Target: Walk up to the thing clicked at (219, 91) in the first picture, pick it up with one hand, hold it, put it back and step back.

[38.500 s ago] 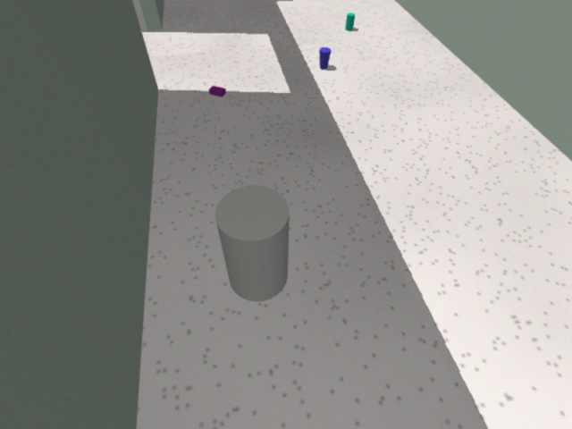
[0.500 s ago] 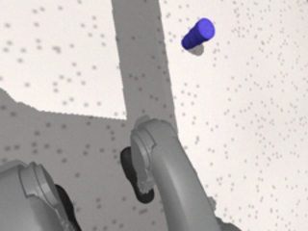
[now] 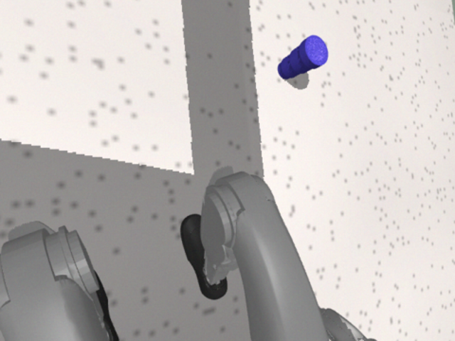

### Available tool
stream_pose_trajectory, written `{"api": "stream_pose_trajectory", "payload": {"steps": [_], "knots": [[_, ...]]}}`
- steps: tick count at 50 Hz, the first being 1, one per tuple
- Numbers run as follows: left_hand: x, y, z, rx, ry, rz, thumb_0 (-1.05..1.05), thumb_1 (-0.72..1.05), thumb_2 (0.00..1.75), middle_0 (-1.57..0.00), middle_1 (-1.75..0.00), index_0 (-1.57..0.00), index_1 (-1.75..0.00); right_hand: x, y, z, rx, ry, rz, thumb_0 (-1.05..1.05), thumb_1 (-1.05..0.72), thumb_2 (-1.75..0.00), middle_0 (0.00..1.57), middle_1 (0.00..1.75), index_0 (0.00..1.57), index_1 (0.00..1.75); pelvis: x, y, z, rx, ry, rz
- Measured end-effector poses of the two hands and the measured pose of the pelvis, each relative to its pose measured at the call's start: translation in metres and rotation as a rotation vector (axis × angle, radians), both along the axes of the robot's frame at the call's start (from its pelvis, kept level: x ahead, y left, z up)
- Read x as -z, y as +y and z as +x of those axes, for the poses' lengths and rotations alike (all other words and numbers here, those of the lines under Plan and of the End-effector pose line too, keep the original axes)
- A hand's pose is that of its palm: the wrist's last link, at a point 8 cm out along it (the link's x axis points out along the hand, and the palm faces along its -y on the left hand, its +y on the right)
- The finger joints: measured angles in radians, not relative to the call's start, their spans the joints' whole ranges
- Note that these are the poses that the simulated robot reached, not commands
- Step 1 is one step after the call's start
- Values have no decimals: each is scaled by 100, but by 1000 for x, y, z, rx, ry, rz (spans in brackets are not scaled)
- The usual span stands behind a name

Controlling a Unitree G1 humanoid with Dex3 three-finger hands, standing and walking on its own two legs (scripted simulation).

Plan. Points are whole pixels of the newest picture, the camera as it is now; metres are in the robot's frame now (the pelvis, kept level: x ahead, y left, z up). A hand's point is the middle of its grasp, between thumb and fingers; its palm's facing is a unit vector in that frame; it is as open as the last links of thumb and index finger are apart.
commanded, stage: rest palm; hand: left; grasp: from above
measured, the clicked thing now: out of the picture +0.47 +0.35 -0.31
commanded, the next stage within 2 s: close in 1.14 s
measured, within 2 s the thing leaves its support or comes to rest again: neither
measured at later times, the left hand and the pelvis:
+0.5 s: hand out of the picture +0.46 +0.33 -0.26, palm faces -0.26 -0.37 -0.89, open 13.7 cm; pelvis +0.00 +0.01 -0.01, yaw -3 degrees
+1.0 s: hand out of the picture +0.46 +0.33 -0.28, palm faces -0.25 -0.38 -0.89, open 13.7 cm; pelvis +0.00 +0.01 +0.00, yaw -4 degrees
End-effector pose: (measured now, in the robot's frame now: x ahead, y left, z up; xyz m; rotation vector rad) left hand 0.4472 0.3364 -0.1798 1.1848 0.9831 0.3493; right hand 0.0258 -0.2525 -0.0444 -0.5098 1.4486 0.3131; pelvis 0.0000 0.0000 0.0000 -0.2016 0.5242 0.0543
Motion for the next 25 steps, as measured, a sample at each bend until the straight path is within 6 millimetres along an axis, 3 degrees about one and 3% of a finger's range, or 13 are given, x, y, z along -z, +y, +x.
{"api": "stream_pose_trajectory", "payload": {"steps": [10, 25], "knots": [[14, -17, 23, -19, 7, 34, 0, -50, 93, -13, -105, -13, -105, -15, 6, -20, 33, 64, 5, 0, -92, -90, 20, 30, 20, 30, 1, 5, 5, 18, -5, -29], [22, -2, 12, -50, 28, 29, 0, -47, 91, -12, -109, -14, -105, -8, 21, -38, 34, 56, 33, 0, -92, -90, 20, 30, 20, 30, 8, 6, -4, 27, -56, -41]]}}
